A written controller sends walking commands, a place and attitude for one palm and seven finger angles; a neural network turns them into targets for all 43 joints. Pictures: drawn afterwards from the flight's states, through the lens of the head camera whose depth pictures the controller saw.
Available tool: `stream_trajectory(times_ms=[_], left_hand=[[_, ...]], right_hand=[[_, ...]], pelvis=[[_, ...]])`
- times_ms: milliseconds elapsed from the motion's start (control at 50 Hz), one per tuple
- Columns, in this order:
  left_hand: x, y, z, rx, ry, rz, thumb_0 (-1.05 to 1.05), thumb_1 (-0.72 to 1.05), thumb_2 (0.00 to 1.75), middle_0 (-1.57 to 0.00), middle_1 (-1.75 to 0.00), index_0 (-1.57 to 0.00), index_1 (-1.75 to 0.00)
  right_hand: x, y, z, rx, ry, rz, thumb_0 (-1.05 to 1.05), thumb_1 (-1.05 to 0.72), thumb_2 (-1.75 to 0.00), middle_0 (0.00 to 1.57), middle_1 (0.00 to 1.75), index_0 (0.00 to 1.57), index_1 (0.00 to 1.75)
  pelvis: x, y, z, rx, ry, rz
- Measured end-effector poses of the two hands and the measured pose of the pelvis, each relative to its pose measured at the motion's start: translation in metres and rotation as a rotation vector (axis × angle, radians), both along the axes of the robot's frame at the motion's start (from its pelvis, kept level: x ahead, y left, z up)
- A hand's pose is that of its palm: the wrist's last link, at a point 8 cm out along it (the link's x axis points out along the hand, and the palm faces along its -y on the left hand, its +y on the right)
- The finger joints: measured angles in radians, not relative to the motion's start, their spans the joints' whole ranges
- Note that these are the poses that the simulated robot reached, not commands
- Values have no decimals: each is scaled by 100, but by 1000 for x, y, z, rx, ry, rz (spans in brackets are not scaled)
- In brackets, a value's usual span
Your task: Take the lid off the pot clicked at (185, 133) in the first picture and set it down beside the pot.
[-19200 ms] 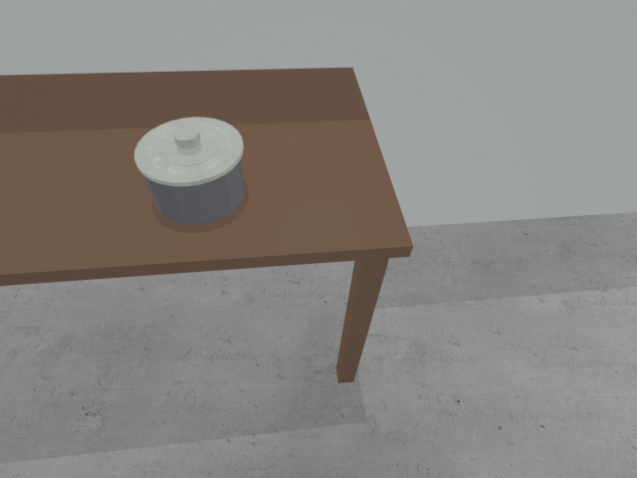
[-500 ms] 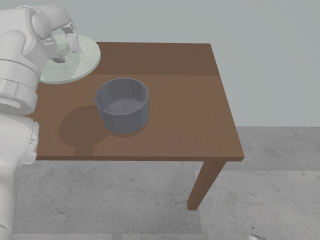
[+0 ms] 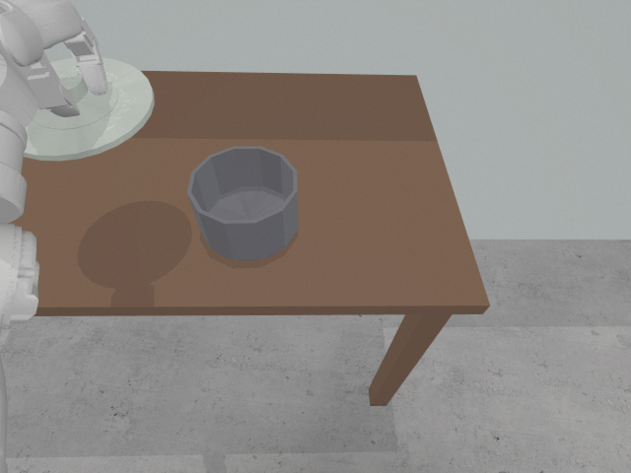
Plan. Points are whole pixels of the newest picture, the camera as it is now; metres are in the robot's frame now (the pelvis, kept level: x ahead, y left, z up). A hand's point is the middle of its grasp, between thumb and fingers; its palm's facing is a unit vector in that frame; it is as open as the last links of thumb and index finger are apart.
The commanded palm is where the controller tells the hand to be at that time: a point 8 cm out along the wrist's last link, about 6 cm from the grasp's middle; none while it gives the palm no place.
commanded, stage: move the lid sideways beside the pot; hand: left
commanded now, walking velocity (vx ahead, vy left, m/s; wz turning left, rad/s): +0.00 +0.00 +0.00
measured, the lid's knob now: (65, 86) +0.50 +0.29 +0.22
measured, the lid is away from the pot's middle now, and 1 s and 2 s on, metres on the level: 0.18 0.24 0.23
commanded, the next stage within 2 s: lower the lid onto the table in 0.58 s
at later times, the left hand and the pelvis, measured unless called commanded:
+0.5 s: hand (14, 91) +0.46 +0.32 +0.23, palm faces -0.30 -0.08 -0.95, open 6.2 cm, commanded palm +0.49 +0.32 +0.31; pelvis +0.00 +0.00 +0.00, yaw +1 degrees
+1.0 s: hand (17, 108) +0.47 +0.33 +0.21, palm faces -0.34 -0.12 -0.93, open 6.2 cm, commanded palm +0.49 +0.33 +0.29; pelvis +0.01 +0.00 +0.00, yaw +1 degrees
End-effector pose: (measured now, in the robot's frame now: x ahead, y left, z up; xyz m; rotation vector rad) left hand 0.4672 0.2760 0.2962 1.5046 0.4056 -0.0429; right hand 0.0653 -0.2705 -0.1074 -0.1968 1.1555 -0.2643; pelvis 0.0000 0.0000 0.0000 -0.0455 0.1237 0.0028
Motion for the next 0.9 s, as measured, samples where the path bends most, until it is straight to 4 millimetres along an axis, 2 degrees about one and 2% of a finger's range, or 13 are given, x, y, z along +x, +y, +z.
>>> stream_trajectory(times_ms=[280,680,780,900], left_hand=[[-14,28,-3,16,27,35,5,38,51,-70,-92,-84,-96],[4,48,-8,43,35,57,5,38,51,-70,-92,-84,-97],[6,54,-10,-10,37,89,5,38,51,-70,-92,-84,-97],[7,56,-23,-2,76,117,5,38,51,-70,-92,-84,-97]], right_hand=[[13,3,0,-20,4,46,1,-91,-90,21,30,20,30],[-12,-7,0,-49,96,0,1,-91,-90,21,30,20,30],[-11,-7,-1,-38,100,-8,1,-91,-90,21,30,20,30],[-6,-6,0,-33,84,-7,1,-91,-90,21,30,20,30]], pelvis=[[-2,0,-1,-4,4,26],[10,-1,-1,-8,33,23],[12,-2,-1,-8,40,21],[12,-4,-2,-10,45,21]])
